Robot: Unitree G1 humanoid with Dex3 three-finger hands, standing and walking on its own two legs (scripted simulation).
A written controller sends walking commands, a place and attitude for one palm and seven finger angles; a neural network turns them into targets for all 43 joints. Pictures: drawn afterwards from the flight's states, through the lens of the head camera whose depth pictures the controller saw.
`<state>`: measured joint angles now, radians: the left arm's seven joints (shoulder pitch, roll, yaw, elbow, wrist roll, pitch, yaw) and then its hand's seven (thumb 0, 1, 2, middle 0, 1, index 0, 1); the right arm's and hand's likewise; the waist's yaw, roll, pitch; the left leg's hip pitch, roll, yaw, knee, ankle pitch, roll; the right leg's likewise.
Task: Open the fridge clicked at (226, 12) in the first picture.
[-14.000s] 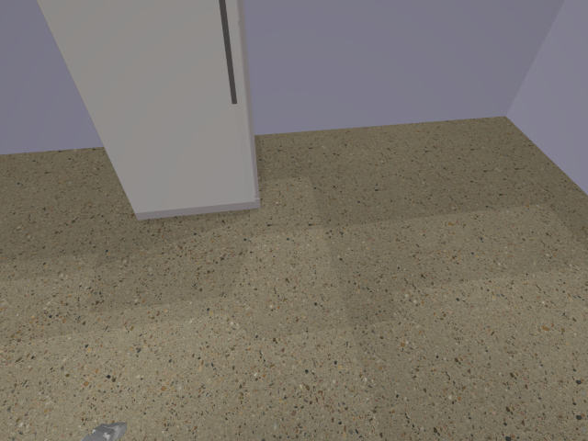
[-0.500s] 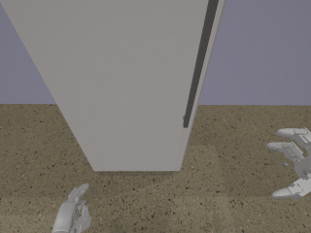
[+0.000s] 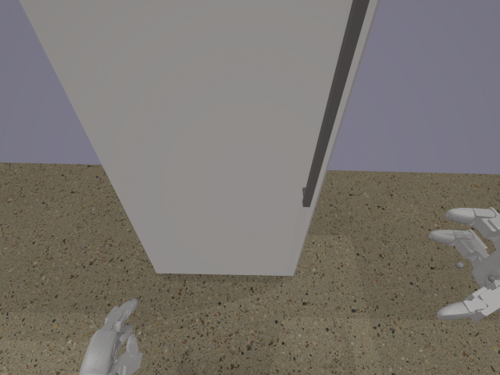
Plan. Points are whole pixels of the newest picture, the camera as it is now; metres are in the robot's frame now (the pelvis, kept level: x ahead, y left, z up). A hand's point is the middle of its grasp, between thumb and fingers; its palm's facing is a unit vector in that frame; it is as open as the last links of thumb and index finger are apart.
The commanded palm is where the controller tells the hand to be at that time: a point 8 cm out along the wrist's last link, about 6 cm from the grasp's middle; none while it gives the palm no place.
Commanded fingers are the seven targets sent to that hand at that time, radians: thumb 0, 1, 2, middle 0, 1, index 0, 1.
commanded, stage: raise the hand to about handle height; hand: right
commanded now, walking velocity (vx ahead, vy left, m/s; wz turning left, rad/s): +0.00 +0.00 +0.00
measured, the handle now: (325, 121) +0.55 -0.11 +0.11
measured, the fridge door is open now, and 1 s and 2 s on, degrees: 0 0 0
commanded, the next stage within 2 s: move the hooked fingers beside the handle in 0.02 s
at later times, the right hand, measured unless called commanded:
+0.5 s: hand (428, 231) +0.33 -0.25 +0.09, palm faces -0.04 +1.00 +0.00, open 14.0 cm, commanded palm +0.30 -0.30 +0.09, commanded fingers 0.00 0.50 -0.30 0.30 1.20 0.30 1.20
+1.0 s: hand (397, 198) +0.39 -0.22 +0.08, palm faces -0.02 +1.00 +0.00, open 14.0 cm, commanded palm +0.37 -0.27 +0.08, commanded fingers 0.00 0.50 -0.30 0.30 1.20 0.30 1.20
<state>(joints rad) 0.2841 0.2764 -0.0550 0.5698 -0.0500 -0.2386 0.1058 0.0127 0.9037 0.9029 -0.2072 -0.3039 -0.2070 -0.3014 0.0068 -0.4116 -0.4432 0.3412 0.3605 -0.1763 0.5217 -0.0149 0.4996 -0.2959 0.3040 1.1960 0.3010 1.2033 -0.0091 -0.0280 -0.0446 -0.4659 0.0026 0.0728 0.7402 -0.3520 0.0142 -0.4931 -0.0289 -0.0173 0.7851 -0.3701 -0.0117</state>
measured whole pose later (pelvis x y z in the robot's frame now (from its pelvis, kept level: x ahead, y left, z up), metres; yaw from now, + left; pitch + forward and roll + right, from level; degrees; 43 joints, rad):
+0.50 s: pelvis +0.00 -0.01 +0.00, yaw +0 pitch +6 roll +1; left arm 0.28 0.27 -0.06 0.57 -0.05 -0.21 0.11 0.01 0.90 0.90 -0.21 -0.30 -0.21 -0.30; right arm -0.20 -0.40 -0.37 0.47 0.31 -0.17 0.47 -0.01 0.50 -0.30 0.30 1.20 0.30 1.20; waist 0.01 -0.02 -0.05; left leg -0.51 0.01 0.06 0.76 -0.35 0.01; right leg -0.53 -0.02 -0.03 0.80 -0.37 -0.02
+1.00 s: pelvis +0.01 +0.00 +0.00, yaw +1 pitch +9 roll +1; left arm 0.31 0.27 -0.05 0.59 -0.04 -0.12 0.08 0.01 0.90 0.90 -0.21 -0.30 -0.21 -0.30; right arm -0.42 -0.39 -0.34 0.70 0.24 -0.22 0.37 -0.01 0.50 -0.30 0.30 1.20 0.30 1.20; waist 0.04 -0.01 -0.05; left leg -0.56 0.01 0.06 0.77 -0.36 0.01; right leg -0.58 -0.02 -0.03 0.81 -0.38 -0.02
